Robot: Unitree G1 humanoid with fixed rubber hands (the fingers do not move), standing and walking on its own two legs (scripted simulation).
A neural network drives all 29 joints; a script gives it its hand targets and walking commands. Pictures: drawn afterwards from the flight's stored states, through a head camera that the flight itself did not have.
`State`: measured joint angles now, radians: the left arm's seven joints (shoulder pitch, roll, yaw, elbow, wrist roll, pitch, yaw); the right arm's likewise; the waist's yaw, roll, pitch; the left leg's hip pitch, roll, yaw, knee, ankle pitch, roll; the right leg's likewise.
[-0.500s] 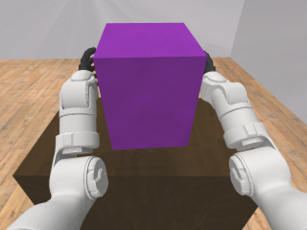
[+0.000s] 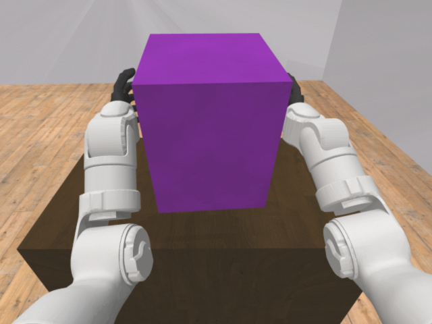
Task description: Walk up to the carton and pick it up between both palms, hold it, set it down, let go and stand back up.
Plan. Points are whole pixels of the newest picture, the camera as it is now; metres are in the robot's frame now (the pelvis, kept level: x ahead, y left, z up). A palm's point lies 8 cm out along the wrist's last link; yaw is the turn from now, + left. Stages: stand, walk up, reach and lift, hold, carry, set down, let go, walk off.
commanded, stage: hold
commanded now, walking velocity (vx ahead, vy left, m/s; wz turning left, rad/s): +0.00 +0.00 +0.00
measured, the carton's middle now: (208, 122) +0.39 +0.00 +0.25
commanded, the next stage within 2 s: none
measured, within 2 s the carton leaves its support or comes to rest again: neither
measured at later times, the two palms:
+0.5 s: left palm (122, 111) +0.37 +0.15 +0.28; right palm (291, 111) +0.37 -0.14 +0.28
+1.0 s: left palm (121, 110) +0.37 +0.15 +0.29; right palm (291, 111) +0.37 -0.14 +0.28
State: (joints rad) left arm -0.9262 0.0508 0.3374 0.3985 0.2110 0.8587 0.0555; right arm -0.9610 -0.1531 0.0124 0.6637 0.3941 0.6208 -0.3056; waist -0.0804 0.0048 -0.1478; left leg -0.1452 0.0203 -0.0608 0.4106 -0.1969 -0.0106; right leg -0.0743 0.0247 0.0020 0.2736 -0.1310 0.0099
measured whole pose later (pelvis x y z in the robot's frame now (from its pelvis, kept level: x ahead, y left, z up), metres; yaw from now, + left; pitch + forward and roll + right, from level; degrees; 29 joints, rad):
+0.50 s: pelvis +0.00 +0.00 +0.00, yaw +0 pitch -4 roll -2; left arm -0.94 0.05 0.34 0.42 0.21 0.85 0.06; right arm -0.98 -0.16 0.01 0.68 0.40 0.62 -0.30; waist -0.08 0.00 -0.15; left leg -0.14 0.02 -0.07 0.41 -0.20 -0.01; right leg -0.07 0.03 0.01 0.27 -0.13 0.01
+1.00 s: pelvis +0.00 +0.00 +0.00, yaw +0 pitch -4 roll -2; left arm -0.94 0.05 0.34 0.43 0.21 0.85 0.06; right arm -0.97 -0.16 0.01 0.68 0.40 0.63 -0.31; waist -0.08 0.01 -0.16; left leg -0.15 0.02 -0.07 0.41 -0.20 -0.01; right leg -0.07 0.03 0.01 0.27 -0.13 0.01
